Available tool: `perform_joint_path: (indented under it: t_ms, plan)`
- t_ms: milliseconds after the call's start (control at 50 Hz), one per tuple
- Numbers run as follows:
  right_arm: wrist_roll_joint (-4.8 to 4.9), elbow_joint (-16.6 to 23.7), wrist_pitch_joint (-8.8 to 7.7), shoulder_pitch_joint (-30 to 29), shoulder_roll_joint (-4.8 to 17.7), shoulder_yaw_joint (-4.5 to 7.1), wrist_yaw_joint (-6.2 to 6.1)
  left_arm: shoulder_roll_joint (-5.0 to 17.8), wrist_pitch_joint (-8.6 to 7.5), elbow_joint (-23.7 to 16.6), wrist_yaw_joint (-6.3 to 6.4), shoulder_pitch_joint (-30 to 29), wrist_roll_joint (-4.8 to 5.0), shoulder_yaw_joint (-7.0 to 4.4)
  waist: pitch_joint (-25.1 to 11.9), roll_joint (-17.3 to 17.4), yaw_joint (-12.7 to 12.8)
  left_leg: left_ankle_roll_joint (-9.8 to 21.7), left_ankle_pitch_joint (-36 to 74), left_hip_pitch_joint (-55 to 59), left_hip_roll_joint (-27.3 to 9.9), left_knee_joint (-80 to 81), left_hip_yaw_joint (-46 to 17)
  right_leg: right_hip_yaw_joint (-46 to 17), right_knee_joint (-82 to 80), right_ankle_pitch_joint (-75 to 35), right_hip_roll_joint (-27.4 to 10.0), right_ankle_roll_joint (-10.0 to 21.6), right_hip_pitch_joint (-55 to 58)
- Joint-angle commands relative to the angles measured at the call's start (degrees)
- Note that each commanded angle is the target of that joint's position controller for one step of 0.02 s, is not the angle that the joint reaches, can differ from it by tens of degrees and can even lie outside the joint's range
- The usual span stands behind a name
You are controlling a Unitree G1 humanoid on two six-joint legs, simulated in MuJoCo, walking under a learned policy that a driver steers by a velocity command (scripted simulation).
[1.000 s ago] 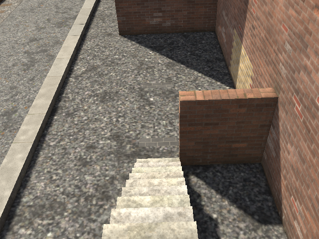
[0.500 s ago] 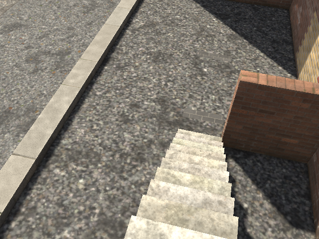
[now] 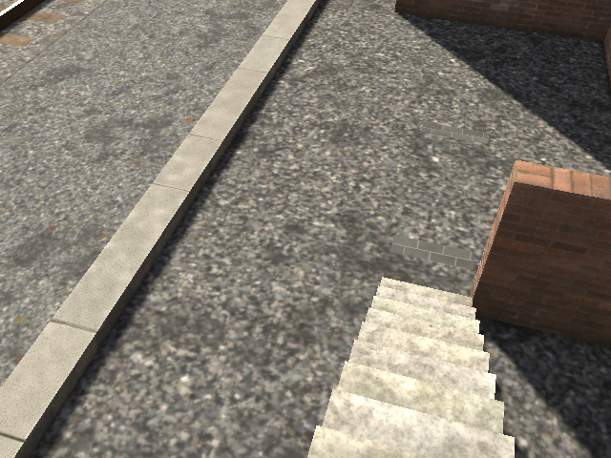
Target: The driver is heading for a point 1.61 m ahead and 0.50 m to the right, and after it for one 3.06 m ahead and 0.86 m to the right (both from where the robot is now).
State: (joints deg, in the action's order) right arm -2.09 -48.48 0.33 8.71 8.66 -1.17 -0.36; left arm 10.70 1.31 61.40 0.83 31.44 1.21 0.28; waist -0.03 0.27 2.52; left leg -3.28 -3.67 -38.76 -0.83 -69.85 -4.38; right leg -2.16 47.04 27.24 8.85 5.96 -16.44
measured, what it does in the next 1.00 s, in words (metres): steps on the spot, turning right: left foot, then right foot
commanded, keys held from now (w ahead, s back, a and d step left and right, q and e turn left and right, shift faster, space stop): e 0.74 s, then no key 0.26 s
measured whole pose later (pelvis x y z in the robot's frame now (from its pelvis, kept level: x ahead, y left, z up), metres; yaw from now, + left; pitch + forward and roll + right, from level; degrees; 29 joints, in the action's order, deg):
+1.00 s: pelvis -0.03 -0.02 +0.03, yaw -29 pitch -1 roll +0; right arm -1.8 -42.6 0.7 17.4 13.1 -0.3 0.7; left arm 15.0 4.4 37.9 -0.2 9.0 0.4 -2.4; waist -2.5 -1.1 -2.5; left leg 4.2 -19.5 -14.7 4.4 -35.4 -0.6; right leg -8.9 42.7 25.3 12.4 2.8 -22.1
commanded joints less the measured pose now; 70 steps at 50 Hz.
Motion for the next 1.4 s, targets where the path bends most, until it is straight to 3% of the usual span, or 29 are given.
perform_joint_path:
  t_ms: [20,40,80,100,140,180,260,320,340,360,380,400,420,460,500,560,760,880,920,940,960,980,1000,1060,1200,1280,1360,1380,1400]
  plan:
    - [-0.35,-4.97,0.32,19.50,5.70,1.04,-0.87,10.35,0.07,-9.48,1.16,-15.06,1.14,-2.24,2.58,-4.26,-8.16,1.11,-0.92,35.15,2.19,6.79,8.14,-10.71,-5.21,-55.53,-10.58,3.33,-29.68]
    - [-0.34,-3.92,-0.47,19.80,5.67,0.82,-1.06,11.13,0.98,-10.33,1.69,-16.06,1.58,-2.77,3.96,-4.05,-8.79,2.38,-3.25,37.35,0.64,15.45,6.58,-10.38,0.71,-54.23,-9.27,2.34,-29.73]
    - [1.08,0.62,-2.16,14.28,13.71,2.36,-0.85,5.87,1.87,-12.52,2.88,-8.88,2.04,-3.16,-1.36,15.99,-4.30,15.36,39.97,33.62,-23.73,34.91,-19.60,-2.55,27.12,-0.83,-0.38,-4.54,-23.11]
    - [2.76,1.69,-2.66,15.10,10.83,1.42,0.14,10.01,1.80,-13.05,3.75,-11.23,-0.23,-4.88,1.09,4.55,-3.69,17.69,54.87,34.39,-25.39,36.05,-21.24,-3.47,33.32,5.83,-1.87,-5.57,-29.90]
    - [1.81,2.77,-1.61,13.57,16.11,3.90,-0.20,8.68,2.43,-17.72,2.84,-18.89,-0.32,-5.31,-1.65,8.57,-4.72,23.97,27.04,26.59,-29.01,43.12,-25.93,-3.76,39.07,6.14,-4.82,-6.91,-31.94]
    - [-0.45,4.53,-1.07,6.95,12.64,3.50,0.24,8.85,4.02,-18.50,2.10,-21.25,0.02,-6.01,2.42,8.72,-1.64,19.26,17.87,17.04,-22.73,40.37,-10.86,0.84,38.46,-6.31,-5.07,-6.96,-26.64]
    - [-1.08,8.82,0.34,2.18,11.31,3.02,0.06,8.38,5.86,-20.48,1.23,-24.20,-0.31,-6.03,-0.81,8.69,0.03,11.84,5.01,11.65,-16.77,36.78,2.54,4.09,30.06,-14.12,-5.44,-6.03,-18.53]
    - [-1.63,10.37,0.69,-1.62,16.56,4.50,0.41,10.41,6.13,-20.06,0.15,-20.08,-0.27,-6.05,-5.57,12.68,2.18,7.40,6.82,10.13,-16.76,32.28,7.50,6.99,22.32,-15.28,-5.70,-5.03,-2.03]
    - [-1.76,9.07,2.20,2.01,15.72,4.43,0.41,9.93,5.72,-22.12,-0.96,-23.47,1.07,-5.19,-0.56,11.39,0.22,6.43,-4.85,13.90,-15.83,36.57,7.57,3.11,-2.08,4.08,-7.11,-4.18,-4.58]
    - [-1.42,7.58,2.88,4.38,18.22,5.32,0.37,9.92,5.57,-19.96,-1.44,-19.11,-0.10,-5.35,-3.58,7.94,2.52,5.73,-9.16,10.31,-14.16,27.19,10.02,12.67,2.03,-5.71,-2.81,-4.89,8.65]
    - [-0.21,9.80,2.90,-1.94,18.11,5.45,1.09,11.33,5.63,-16.96,-1.57,-10.56,-0.53,-6.11,-4.68,2.94,8.43,4.00,-11.71,2.61,-13.27,11.65,10.77,4.17,0.55,-12.90,-7.10,-3.56,17.53]
    - [-1.10,11.23,5.15,6.56,11.03,3.75,2.09,13.29,4.48,-17.46,-1.91,-12.67,0.58,-4.64,-1.62,-13.11,-0.58,1.07,-43.53,-14.04,-4.19,-4.97,7.20,-24.93,-4.21,-41.94,-18.08,0.90,18.71]
    - [-2.61,12.68,5.38,4.13,10.56,3.15,1.73,17.35,3.37,-18.36,-2.25,-11.38,2.39,-5.13,-5.58,-11.45,1.21,-0.13,-39.33,-17.88,-3.07,-9.17,-0.90,-33.86,-9.45,-62.21,-25.13,2.70,18.75]
    - [-1.16,13.07,4.29,0.59,11.04,3.11,0.80,18.56,2.85,-20.98,-0.92,-23.23,-0.73,-4.76,-1.13,-10.89,-4.01,-1.35,-27.95,-11.99,-1.43,-9.62,-3.85,-35.84,-20.30,-22.13,-22.78,6.37,-0.92]
    - [-1.58,9.34,4.41,3.27,13.67,4.41,-0.05,16.36,2.06,-23.36,-0.58,-30.63,-1.93,-4.50,-0.30,-10.18,-6.12,-2.43,-19.93,-5.49,0.13,-15.86,0.85,-27.93,-20.69,-13.24,-17.79,5.63,-11.02]
    - [-1.42,6.69,4.47,3.31,13.06,4.82,0.97,12.40,1.56,-24.09,-0.78,-28.65,-0.65,-3.49,-1.28,-2.73,-5.82,-2.27,-15.31,-4.32,0.66,-19.95,2.36,-25.62,-17.38,-17.52,-15.79,5.29,-11.25]
    - [-0.08,11.51,3.00,-2.25,10.21,3.75,0.76,10.23,1.04,-26.61,0.43,-21.62,-0.99,-4.10,-4.89,-7.09,-2.16,1.94,-19.22,-3.69,4.25,0.14,4.40,-29.08,-17.10,-27.82,-14.01,7.68,4.78]
    - [1.71,9.34,0.60,5.01,8.49,2.21,2.67,9.95,3.60,-28.53,-0.59,-25.34,-2.36,-3.65,-3.42,-6.86,-3.18,6.15,-20.44,22.16,5.63,22.15,5.67,-27.31,-26.54,-13.36,-10.88,6.88,-5.61]
    - [1.14,8.23,0.59,9.47,8.26,2.18,1.16,10.18,3.76,-28.28,-0.42,-24.68,-1.60,-3.57,-1.36,-3.69,-5.37,8.52,-17.15,32.72,4.83,45.53,3.72,-26.78,-27.10,-0.49,-8.67,4.27,-7.00]
    - [0.65,6.54,0.34,11.56,10.13,3.03,1.21,8.98,3.09,-28.08,-0.35,-25.90,-1.10,-3.87,-0.65,1.80,-6.46,8.28,-9.64,42.66,0.83,39.93,-1.09,-21.34,-14.95,0.82,-3.92,1.46,-17.89]
    - [0.52,8.65,0.14,16.27,16.42,3.73,0.77,9.66,2.37,-31.48,-0.92,-27.25,-0.20,-4.30,-3.69,10.60,-7.75,11.99,-8.22,50.76,-15.46,46.97,-24.28,-12.38,-6.05,9.36,1.13,-2.65,-29.82]
    - [0.24,7.45,-0.14,18.06,14.83,3.18,0.28,12.93,1.23,-31.17,-1.41,-30.75,-0.12,-5.06,1.03,10.15,-9.19,15.02,-1.16,47.84,-19.85,53.30,-34.63,-10.15,-4.67,8.55,1.35,-5.13,-36.31]
    - [-0.86,7.19,-1.04,15.96,13.57,2.62,0.37,12.77,0.71,-28.10,-0.98,-29.76,-0.42,-5.43,1.90,6.55,-7.37,18.07,5.65,41.98,-19.33,53.47,-33.08,-12.59,5.08,0.90,0.50,-7.39,-31.24]
    - [1.49,7.88,-2.13,7.91,10.73,1.91,-0.02,11.99,2.02,-26.14,-1.82,-26.23,-2.03,-5.09,0.85,2.91,-1.72,17.93,13.71,31.76,-12.94,49.41,-14.72,-8.50,23.64,-4.08,0.59,-9.32,-26.12]
    - [0.97,5.45,-2.50,11.99,10.49,1.44,0.52,8.07,4.83,-24.40,-2.60,-28.93,-2.49,-3.68,1.87,5.20,-4.83,13.51,-5.45,24.84,-8.74,50.52,-8.27,-4.85,22.42,-13.53,-1.99,-10.80,-23.67]
    - [0.34,4.86,-2.17,8.98,12.28,1.86,1.76,6.93,4.84,-21.57,-2.77,-26.64,-1.53,-1.67,1.91,11.05,-4.29,11.91,-12.80,13.46,-8.09,52.85,-5.49,2.20,-2.74,-9.80,-5.78,-7.79,1.91]
    - [1.35,3.45,-0.67,10.67,14.21,2.48,2.81,6.28,2.99,-16.46,-2.41,-18.04,-1.27,-0.67,7.48,6.47,-1.51,8.62,-12.14,11.79,-6.24,50.84,-10.12,-1.29,-25.50,-17.76,-10.58,-5.32,16.78]
    - [1.61,3.60,-0.33,12.58,13.93,3.08,3.28,7.80,1.71,-15.99,-1.93,-15.46,-1.88,-0.28,5.78,0.31,-2.50,6.96,-14.57,12.33,-3.81,42.26,-7.13,-9.03,-24.95,-34.19,-19.67,-6.11,18.97]
    - [1.52,4.19,1.10,13.34,9.38,2.15,3.69,11.78,1.70,-16.55,-1.66,-22.62,-1.53,-0.63,5.19,-10.61,-7.81,5.13,-17.84,16.20,-1.30,45.01,-3.84,-11.50,-24.97,-25.26,-19.02,-2.75,8.52]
